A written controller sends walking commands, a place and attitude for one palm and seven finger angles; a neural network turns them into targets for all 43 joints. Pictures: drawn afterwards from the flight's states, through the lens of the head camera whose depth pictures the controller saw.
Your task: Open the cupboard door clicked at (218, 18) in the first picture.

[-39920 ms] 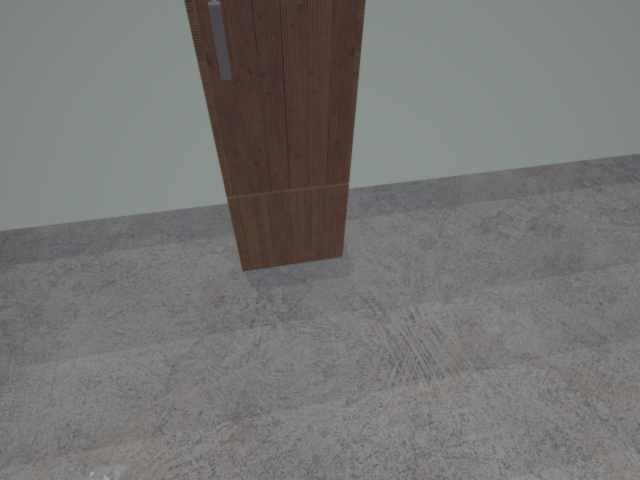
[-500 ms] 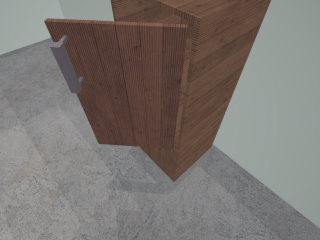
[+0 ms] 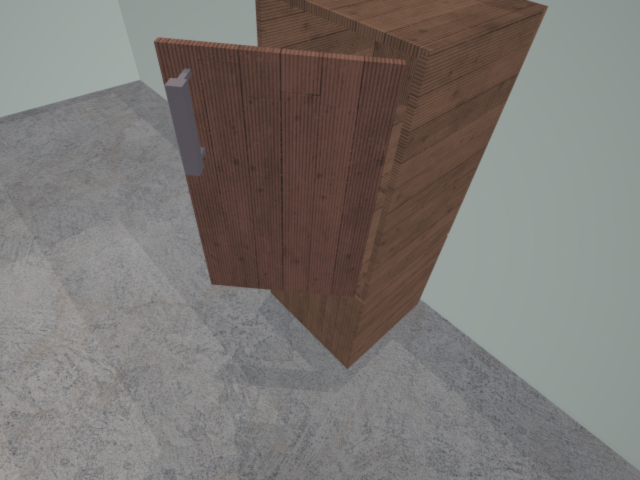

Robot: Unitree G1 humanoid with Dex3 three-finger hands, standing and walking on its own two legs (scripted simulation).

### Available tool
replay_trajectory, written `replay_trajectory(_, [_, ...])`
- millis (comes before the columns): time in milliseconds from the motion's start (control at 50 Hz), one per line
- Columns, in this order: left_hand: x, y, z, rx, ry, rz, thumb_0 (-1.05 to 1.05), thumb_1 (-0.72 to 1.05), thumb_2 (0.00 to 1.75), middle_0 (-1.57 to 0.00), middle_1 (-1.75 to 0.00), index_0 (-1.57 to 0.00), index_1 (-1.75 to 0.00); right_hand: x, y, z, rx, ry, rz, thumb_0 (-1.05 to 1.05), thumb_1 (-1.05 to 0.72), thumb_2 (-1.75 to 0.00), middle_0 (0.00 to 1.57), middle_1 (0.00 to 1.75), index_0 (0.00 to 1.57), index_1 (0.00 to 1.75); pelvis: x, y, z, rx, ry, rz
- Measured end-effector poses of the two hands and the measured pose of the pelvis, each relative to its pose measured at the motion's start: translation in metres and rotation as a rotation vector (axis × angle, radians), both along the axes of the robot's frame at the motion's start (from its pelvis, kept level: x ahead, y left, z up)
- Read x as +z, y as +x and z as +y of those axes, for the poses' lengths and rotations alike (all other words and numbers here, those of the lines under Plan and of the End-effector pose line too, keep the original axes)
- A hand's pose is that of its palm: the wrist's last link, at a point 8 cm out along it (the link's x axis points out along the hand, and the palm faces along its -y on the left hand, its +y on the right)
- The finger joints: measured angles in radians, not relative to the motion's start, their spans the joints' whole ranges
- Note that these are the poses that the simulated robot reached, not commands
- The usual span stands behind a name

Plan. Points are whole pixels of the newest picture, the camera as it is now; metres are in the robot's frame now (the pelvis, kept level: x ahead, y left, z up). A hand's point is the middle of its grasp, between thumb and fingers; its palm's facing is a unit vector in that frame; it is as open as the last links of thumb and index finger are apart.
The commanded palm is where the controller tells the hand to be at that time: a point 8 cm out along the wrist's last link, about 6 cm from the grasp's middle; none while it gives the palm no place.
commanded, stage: shuffle to correct the standing spot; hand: left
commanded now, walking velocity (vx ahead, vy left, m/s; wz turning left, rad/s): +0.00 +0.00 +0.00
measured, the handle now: (190, 123) +0.59 +0.26 +0.14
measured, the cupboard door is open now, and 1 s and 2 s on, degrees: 43 43 43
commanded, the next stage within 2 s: come to a stop and stand still in 0.28 s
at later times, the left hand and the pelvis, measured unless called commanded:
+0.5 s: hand out of the picture +0.01 +0.20 -0.18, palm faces +0.02 -0.99 -0.15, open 7.4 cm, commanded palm none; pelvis +0.03 +0.03 +0.00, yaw -1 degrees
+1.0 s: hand out of the picture +0.10 +0.18 -0.17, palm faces +0.03 -0.98 -0.21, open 7.2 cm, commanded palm none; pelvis +0.03 +0.01 +0.00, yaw -1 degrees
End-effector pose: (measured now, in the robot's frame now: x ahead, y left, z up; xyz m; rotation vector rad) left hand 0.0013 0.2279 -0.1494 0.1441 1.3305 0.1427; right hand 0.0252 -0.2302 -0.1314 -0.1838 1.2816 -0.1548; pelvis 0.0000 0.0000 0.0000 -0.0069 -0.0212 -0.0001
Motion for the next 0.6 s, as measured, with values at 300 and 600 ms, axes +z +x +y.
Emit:
replay_trajectory(300, [-0.006, -0.064, 0.0, 0.091, -0.028, 0.156, 0.0, 0.91, 0.9, -0.2, -0.3, -0.2, -0.3, -0.009, -0.032, 0.009, 0.003, 0.006, 0.137, 0.01, -0.91, -0.9, 0.2, 0.3, 0.2, 0.3, -0.007, 0.006, 0.013, 0.019, -0.013, 0.015])
replay_trajectory(600, [0.004, 0.06, 0.025, 0.007, 0.009, 0.009, 0.02, 0.95, 0.9, -0.2, -0.3, -0.2, -0.3, -0.005, -0.02, 0.061, -0.053, 0.062, 0.151, 0.0, -0.91, -0.9, 0.2, 0.3, 0.2, 0.3, 0.003, 0.04, 0.029, -0.002, 0.011, 0.015])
